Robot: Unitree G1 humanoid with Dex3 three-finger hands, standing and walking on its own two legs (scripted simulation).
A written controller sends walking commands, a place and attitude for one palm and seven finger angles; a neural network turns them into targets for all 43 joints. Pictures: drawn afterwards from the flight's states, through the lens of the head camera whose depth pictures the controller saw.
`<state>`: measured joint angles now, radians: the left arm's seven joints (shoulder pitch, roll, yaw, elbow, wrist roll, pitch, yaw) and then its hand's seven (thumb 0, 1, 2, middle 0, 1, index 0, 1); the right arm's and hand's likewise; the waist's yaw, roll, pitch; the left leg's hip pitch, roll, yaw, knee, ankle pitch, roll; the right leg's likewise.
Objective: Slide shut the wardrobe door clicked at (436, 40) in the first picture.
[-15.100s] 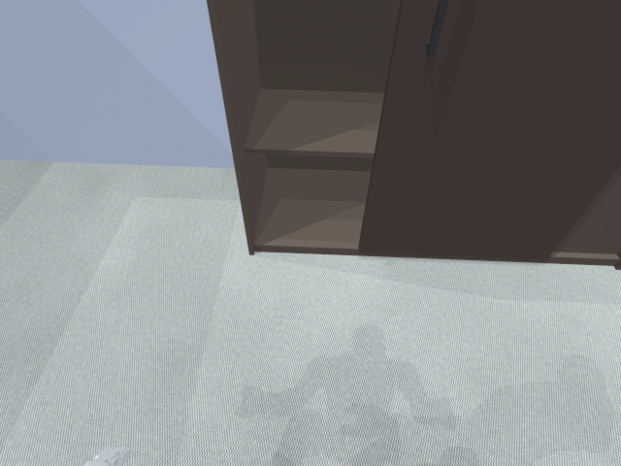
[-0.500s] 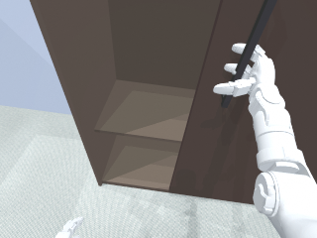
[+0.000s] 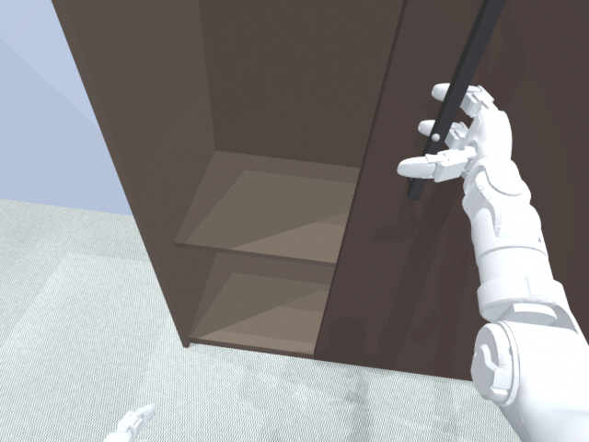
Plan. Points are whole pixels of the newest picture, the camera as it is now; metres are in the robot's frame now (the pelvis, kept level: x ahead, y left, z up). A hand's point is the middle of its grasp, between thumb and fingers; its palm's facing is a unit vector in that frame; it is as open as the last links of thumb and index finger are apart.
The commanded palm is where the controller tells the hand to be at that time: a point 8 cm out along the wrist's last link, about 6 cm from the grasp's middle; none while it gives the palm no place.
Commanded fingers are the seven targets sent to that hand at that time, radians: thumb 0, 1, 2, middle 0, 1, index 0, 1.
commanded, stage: grip the handle and tug to test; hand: right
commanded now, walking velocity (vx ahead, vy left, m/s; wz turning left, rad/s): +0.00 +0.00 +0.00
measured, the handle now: (447, 100) +0.51 -0.14 +0.25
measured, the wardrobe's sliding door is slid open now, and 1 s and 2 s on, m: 0.44 0.44 0.44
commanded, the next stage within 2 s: tug the door sideways, standing still in 1.40 s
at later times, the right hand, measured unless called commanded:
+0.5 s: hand (432, 135) +0.45 -0.12 +0.23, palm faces +0.04 +1.00 +0.01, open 8.5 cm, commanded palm +0.42 -0.17 +0.22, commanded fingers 0.00 -0.76 -0.84 0.44 1.38 0.44 1.38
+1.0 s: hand (431, 133) +0.45 -0.12 +0.23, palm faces +0.03 +1.00 +0.02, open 5.6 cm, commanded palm +0.43 -0.18 +0.22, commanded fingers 0.00 -0.90 -0.90 0.45 1.40 0.45 1.40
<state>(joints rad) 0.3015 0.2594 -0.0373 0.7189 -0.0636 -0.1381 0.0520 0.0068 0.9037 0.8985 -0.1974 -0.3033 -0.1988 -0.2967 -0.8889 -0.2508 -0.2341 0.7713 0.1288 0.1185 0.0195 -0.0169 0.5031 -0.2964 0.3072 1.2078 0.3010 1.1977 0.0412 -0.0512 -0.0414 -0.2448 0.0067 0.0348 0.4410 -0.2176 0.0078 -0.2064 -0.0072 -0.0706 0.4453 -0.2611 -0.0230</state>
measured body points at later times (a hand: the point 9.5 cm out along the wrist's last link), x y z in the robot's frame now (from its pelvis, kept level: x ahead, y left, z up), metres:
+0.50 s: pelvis +0.00 +0.00 +0.00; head +0.00 +0.02 +0.45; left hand +0.12 +0.24 -0.11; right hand +0.44 -0.17 +0.23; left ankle +0.01 +0.11 -0.74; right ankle -0.02 -0.10 -0.74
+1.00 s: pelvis +0.01 +0.00 +0.00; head +0.00 +0.02 +0.45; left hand +0.13 +0.25 -0.11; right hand +0.45 -0.17 +0.23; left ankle +0.01 +0.11 -0.74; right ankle -0.02 -0.10 -0.74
